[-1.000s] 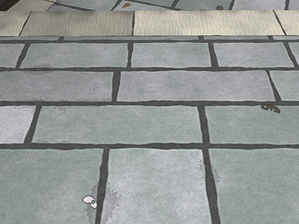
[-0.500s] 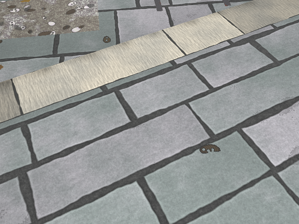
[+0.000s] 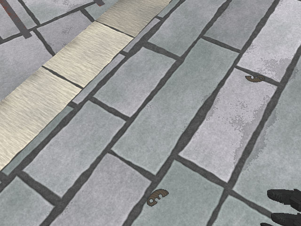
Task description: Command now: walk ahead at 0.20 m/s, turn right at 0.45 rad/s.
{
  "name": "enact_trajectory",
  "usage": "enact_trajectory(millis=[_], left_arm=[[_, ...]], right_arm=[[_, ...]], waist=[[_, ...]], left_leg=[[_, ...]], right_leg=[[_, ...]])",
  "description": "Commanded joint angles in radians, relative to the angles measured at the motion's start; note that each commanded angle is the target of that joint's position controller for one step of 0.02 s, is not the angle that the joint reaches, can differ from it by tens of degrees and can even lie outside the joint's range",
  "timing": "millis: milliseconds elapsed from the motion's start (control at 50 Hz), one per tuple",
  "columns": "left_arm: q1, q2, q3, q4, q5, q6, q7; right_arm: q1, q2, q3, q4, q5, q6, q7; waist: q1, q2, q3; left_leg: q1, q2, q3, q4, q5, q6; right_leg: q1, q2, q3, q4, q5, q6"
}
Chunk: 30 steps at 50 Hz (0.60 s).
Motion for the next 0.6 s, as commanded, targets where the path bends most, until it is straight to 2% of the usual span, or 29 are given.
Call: enact_trajectory(millis=[20, 60, 80, 100, 140, 160, 200, 240, 260, 280, 300, 320, 340, 360, 380, 400, 420, 440, 480, 540, 600], left_arm=[[-0.042, 0.104, 0.031, -0.054, 0.007, -0.004, 0.039], [-0.031, 0.059, 0.012, -0.028, 0.014, 0.011, 0.049], [-0.021, 0.036, 0.002, -0.011, 0.019, 0.012, 0.05], [-0.013, 0.029, -0.004, 0.003, 0.027, 0.009, 0.047], [-0.005, 0.044, -0.003, 0.022, 0.043, -0.002, 0.038], [-0.002, 0.065, 0.003, 0.027, 0.044, -0.003, 0.037], [0.012, 0.094, 0.015, 0.032, 0.037, 0.007, 0.043], [0.016, 0.093, 0.018, 0.028, 0.027, 0.021, 0.055], [0.0, 0.09, 0.019, 0.02, 0.02, 0.026, 0.061], [-0.032, 0.089, 0.02, 0.007, 0.014, 0.029, 0.065], [-0.046, 0.092, 0.024, -0.011, 0.02, 0.023, 0.069], [-0.06, 0.085, 0.022, -0.058, 0.049, 0.008, 0.064], [-0.063, 0.08, 0.014, -0.06, 0.062, 0.001, 0.048], [-0.02, 0.092, 0.015, -0.037, 0.038, 0.0, 0.033], [-0.058, 0.071, 0.009, -0.028, 0.03, 0.009, 0.03], [-0.094, 0.051, 0.005, -0.03, 0.034, 0.018, 0.033], [-0.118, 0.049, 0.007, -0.037, 0.037, 0.024, 0.037], [-0.125, 0.032, 0.005, -0.04, 0.031, 0.026, 0.035], [-0.129, 0.011, 0.001, -0.029, 0.019, 0.02, 0.036], [-0.141, 0.023, 0.003, -0.008, 0.015, 0.008, 0.042], [-0.166, 0.041, 0.01, 0.003, 0.013, -0.004, 0.038]], right_arm=[[0.179, -0.07, -0.027, 0.007, -0.011, 0.016, -0.002], [0.148, -0.045, -0.016, 0.009, -0.004, 0.018, 0.007], [0.128, -0.037, -0.012, 0.01, 0.0, 0.015, 0.015], [0.105, -0.04, -0.013, 0.009, 0.009, 0.015, 0.02], [0.061, -0.075, -0.023, -0.006, 0.025, 0.016, 0.027], [0.034, -0.103, -0.032, -0.023, 0.031, 0.017, 0.031], [0.005, -0.131, -0.045, -0.053, 0.034, 0.018, 0.048], [0.028, -0.118, -0.045, -0.061, 0.031, 0.019, 0.07], [0.064, -0.11, -0.046, -0.053, 0.031, 0.019, 0.078], [0.133, -0.112, -0.052, -0.035, 0.029, 0.019, 0.081], [0.217, -0.162, -0.072, -0.023, 0.021, 0.016, 0.077], [0.258, -0.277, -0.101, -0.036, -0.002, 0.011, 0.069], [0.32, -0.228, -0.091, -0.024, -0.019, 0.024, 0.06], [0.278, -0.181, -0.078, -0.038, -0.004, 0.034, 0.047], [0.234, -0.158, -0.077, -0.053, 0.015, 0.05, 0.034], [0.2, -0.154, -0.076, -0.063, 0.031, 0.067, 0.024], [0.175, -0.15, -0.074, -0.074, 0.041, 0.08, 0.015], [0.159, -0.157, -0.077, -0.08, 0.041, 0.094, 0.01], [0.169, -0.17, -0.087, -0.078, 0.032, 0.111, 0.0], [0.178, -0.193, -0.101, -0.076, 0.036, 0.125, -0.019], [0.171, -0.201, -0.108, -0.081, 0.038, 0.14, -0.024]], waist=[[-0.065, 0.008, -0.246], [-0.038, -0.049, -0.285], [-0.022, -0.068, -0.285], [-0.005, -0.082, -0.266], [0.021, -0.09, -0.21], [0.033, -0.095, -0.183], [0.045, -0.104, -0.153], [0.036, -0.112, -0.155], [0.016, -0.109, -0.162], [-0.026, -0.094, -0.185], [-0.066, -0.017, -0.242], [-0.057, 0.194, -0.281], [-0.084, 0.321, -0.385], [-0.061, 0.189, -0.386], [-0.058, 0.076, -0.323], [-0.046, -0.006, -0.254], [-0.03, -0.022, -0.232], [-0.015, -0.001, -0.214], [-0.018, 0.064, -0.229], [-0.026, 0.116, -0.272], [-0.04, 0.152, -0.264]], left_leg=[[0.109, -0.007, 0.121, -0.165, 0.172, -0.014], [0.188, -0.013, 0.144, -0.296, 0.348, -0.002], [0.223, -0.008, 0.138, -0.349, 0.424, 0.01], [0.232, -0.004, 0.128, -0.394, 0.461, 0.025], [0.19, -0.003, 0.107, -0.45, 0.419, 0.054], [0.134, -0.008, 0.106, -0.463, 0.349, 0.067], [0.021, -0.014, 0.11, -0.477, 0.2, 0.092], [-0.007, -0.021, 0.132, -0.504, 0.134, 0.111], [0.035, -0.034, 0.15, -0.556, 0.142, 0.125], [0.153, -0.061, 0.168, -0.654, 0.221, 0.15], [0.351, -0.032, 0.049, -0.72, 0.531, 0.207], [0.561, 0.176, -0.332, -0.759, 0.94, 0.377], [0.755, 0.282, -0.573, -0.832, 1.042, 0.495], [0.752, 0.272, -0.505, -0.796, 0.918, 0.453], [0.686, 0.202, -0.396, -0.789, 0.807, 0.394], [0.601, 0.152, -0.329, -0.805, 0.72, 0.35], [0.539, 0.114, -0.298, -0.82, 0.647, 0.325], [0.483, 0.07, -0.275, -0.833, 0.603, 0.303], [0.491, 0.036, -0.273, -0.834, 0.612, 0.286], [0.515, 0.027, -0.309, -0.817, 0.573, 0.266], [0.482, 0.013, -0.354, -0.817, 0.489, 0.253]], right_leg=[[0.039, -0.246, 0.149, -0.035, 0.681, -0.126], [0.03, -0.213, 0.082, -0.027, 0.598, -0.067], [0.03, -0.224, 0.074, -0.035, 0.527, -0.05], [0.041, -0.248, 0.077, -0.041, 0.472, -0.043], [0.098, -0.307, 0.1, -0.03, 0.434, -0.046], [0.15, -0.338, 0.118, -0.01, 0.45, -0.052], [0.259, -0.391, 0.151, 0.045, 0.503, -0.066], [0.331, -0.423, 0.165, 0.097, 0.574, -0.07], [0.335, -0.416, 0.148, 0.134, 0.611, -0.057], [0.297, -0.375, 0.1, 0.205, 0.655, -0.025], [0.186, -0.288, 0.04, 0.368, 0.569, 0.038], [-0.106, -0.09, -0.058, 0.688, 0.055, 0.148], [-0.321, -0.005, 0.014, 0.862, -0.537, 0.188], [-0.351, -0.074, 0.096, 0.954, -0.52, 0.196], [-0.37, -0.099, 0.08, 0.963, -0.455, 0.208], [-0.391, -0.119, 0.064, 0.897, -0.402, 0.214], [-0.362, -0.139, 0.062, 0.81, -0.359, 0.217], [-0.313, -0.13, 0.045, 0.716, -0.333, 0.222], [-0.276, -0.103, 0.027, 0.559, -0.295, 0.237], [-0.227, -0.094, 0.055, 0.409, -0.232, 0.248], [-0.163, -0.09, 0.068, 0.312, -0.187, 0.248]])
